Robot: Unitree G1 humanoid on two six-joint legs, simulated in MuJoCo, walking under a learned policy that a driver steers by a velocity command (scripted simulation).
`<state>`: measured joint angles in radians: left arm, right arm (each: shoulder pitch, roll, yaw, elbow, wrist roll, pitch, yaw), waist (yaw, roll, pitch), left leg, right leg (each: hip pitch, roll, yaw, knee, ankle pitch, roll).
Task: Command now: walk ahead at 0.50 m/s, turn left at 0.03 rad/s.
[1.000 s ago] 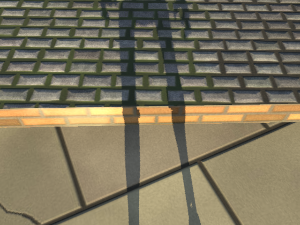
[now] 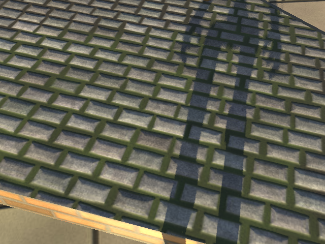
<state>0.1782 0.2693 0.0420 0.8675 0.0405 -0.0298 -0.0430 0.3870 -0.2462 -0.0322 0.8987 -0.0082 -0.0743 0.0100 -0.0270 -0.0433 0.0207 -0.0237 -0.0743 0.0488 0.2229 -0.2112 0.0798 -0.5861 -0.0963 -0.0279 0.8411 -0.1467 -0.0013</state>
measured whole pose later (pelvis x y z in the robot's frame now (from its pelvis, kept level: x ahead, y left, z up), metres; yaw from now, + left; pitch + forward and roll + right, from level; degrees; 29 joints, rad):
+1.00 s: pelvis +0.57 +0.03 +0.10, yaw -23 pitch +3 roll +2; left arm 0.13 0.28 0.04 0.76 0.03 -0.09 -0.11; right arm 0.32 -0.20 -0.03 0.95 -0.06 -0.08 0.02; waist -0.02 -0.07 -0.04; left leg -0.52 0.03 0.18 0.87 -0.43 0.06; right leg -0.91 0.04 0.16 1.76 0.02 -0.19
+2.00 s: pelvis +1.13 -0.28 +0.15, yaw -48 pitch +3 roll +0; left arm 0.20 0.27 0.06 0.67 0.01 -0.08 0.02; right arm 0.33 -0.25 -0.06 0.81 0.00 -0.08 0.01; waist -0.05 -0.01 0.00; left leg -0.32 -0.08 -0.07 0.42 -0.14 0.06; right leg -0.56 -0.02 0.04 1.08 -0.34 -0.01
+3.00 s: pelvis +1.55 -0.52 +0.16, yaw -14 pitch +3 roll -1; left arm 0.07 0.29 0.05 0.68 0.02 -0.09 0.01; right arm 0.33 -0.27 -0.06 0.71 0.02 -0.04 0.00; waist -0.06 -0.02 0.03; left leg -0.19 -0.11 -0.12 0.37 -0.21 0.09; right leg -0.69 -0.08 0.09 0.76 -0.03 0.06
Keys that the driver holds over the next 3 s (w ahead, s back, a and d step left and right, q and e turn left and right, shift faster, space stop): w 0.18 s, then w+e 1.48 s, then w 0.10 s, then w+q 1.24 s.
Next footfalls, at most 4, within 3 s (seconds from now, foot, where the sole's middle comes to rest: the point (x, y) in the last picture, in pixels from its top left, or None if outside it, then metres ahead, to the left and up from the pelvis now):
0.18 right None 0.24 -0.11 -0.78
0.78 left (137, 186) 0.67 0.09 -0.62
1.40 right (211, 146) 0.87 -0.23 -0.62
1.80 left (212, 87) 1.25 -0.28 -0.62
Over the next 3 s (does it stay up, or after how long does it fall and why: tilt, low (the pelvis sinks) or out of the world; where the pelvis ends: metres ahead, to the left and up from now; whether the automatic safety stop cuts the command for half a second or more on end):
stays up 1.55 -0.52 0.16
